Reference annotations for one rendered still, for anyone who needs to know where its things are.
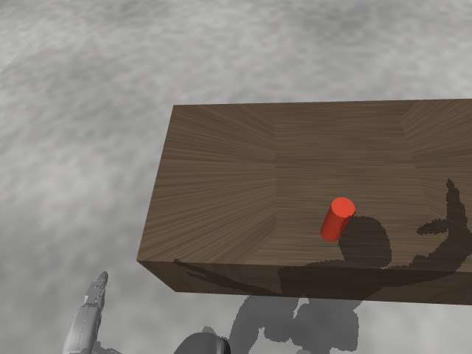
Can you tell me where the can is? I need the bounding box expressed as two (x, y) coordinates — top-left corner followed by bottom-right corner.
(320, 197), (355, 242)

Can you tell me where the left robot hand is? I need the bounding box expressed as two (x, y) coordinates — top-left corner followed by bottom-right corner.
(62, 271), (122, 354)

